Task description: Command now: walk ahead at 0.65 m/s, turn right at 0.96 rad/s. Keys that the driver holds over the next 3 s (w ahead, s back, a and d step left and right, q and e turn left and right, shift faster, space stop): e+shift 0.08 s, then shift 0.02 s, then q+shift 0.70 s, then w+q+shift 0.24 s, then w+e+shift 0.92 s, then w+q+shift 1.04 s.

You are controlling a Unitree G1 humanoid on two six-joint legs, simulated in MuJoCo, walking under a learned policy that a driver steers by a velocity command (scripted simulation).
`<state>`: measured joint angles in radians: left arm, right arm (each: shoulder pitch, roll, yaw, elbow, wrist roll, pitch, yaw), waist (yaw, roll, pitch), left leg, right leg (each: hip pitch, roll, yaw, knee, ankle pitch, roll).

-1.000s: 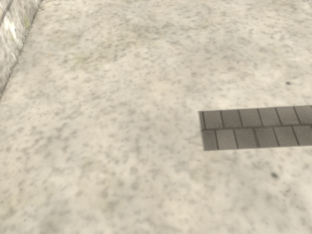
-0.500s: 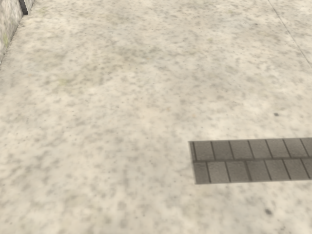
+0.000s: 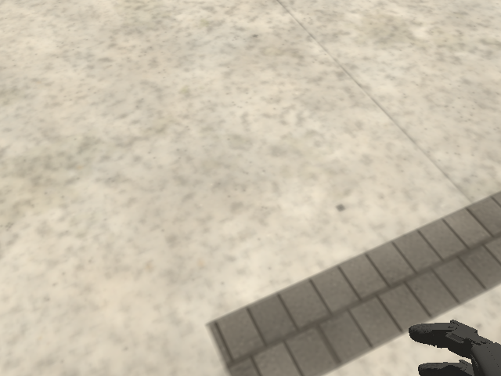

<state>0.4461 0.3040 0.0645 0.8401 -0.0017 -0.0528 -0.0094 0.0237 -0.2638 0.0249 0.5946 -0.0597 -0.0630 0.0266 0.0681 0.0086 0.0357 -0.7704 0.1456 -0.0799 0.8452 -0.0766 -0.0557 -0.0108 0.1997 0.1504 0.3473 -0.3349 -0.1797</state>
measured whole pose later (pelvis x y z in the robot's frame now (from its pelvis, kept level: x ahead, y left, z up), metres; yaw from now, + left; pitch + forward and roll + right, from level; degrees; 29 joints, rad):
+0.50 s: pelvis +0.25 +0.03 -0.01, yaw +0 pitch +1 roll +2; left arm 0.05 0.23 -0.03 0.65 0.03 0.01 0.02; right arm 0.40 -0.28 -0.06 0.81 -0.02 0.02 0.02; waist -0.09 -0.01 0.05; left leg -0.39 -0.11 -0.11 0.52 -0.15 0.01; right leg -0.40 0.03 0.07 0.61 -0.29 -0.01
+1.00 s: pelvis +0.28 +0.06 +0.00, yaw +27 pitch +2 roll -1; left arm 0.25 0.32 0.08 0.69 0.05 0.02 -0.01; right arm 0.25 -0.30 -0.06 0.66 -0.01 0.05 0.05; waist 0.01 -0.05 -0.02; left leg -0.23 -0.04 0.03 0.59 -0.40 0.08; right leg -0.45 -0.11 -0.10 0.97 -0.45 0.04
